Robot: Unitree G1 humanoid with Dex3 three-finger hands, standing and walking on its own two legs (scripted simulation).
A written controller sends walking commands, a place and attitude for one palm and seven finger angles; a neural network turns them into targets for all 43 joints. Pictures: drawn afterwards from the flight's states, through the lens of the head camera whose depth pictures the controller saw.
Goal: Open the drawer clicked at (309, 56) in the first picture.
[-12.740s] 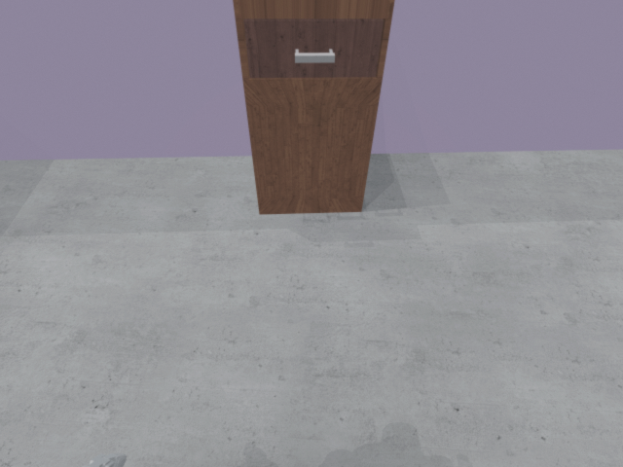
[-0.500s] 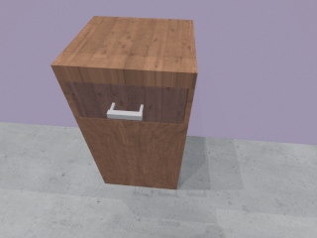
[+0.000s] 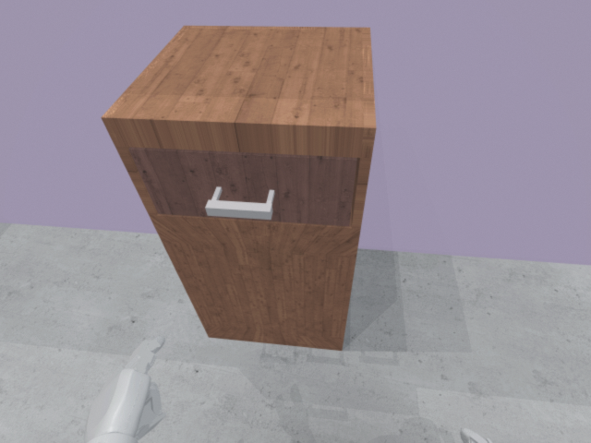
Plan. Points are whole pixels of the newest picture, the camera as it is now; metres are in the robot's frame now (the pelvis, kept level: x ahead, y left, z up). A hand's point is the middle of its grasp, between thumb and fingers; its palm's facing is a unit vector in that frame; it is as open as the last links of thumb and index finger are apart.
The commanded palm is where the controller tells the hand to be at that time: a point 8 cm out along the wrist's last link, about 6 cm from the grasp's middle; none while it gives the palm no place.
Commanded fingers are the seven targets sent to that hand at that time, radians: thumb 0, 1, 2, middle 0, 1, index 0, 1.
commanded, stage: raise the hand with hooked fingers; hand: left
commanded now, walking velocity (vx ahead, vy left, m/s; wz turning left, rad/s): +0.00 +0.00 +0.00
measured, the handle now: (241, 201) +0.55 +0.13 -0.01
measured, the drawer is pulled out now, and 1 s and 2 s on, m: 0.00 0.00 0.00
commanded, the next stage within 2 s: move the hooked fingers above the handle in 1.70 s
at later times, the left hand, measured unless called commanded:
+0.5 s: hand (156, 369) +0.22 +0.20 -0.01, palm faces +0.05 -0.10 -0.99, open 10.2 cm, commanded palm +0.19 +0.21 +0.05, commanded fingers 0.00 0.06 0.54 -0.26 -0.84 -0.26 -0.84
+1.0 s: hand (154, 296) +0.30 +0.21 +0.06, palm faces +0.08 -0.10 -0.99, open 13.1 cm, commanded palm +0.27 +0.21 +0.12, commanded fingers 0.00 -0.50 0.30 -0.30 -1.20 -0.30 -1.20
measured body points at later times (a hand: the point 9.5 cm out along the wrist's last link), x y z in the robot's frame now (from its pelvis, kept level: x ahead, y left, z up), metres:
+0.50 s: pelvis +0.00 -0.05 -0.03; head +0.05 -0.07 +0.42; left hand +0.22 +0.21 +0.04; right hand +0.24 -0.24 -0.12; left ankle +0.01 +0.07 -0.72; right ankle +0.00 -0.10 -0.72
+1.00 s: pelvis +0.02 -0.02 +0.00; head +0.05 -0.05 +0.45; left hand +0.29 +0.21 +0.11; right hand +0.21 -0.26 -0.11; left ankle +0.01 +0.08 -0.72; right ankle +0.00 -0.10 -0.72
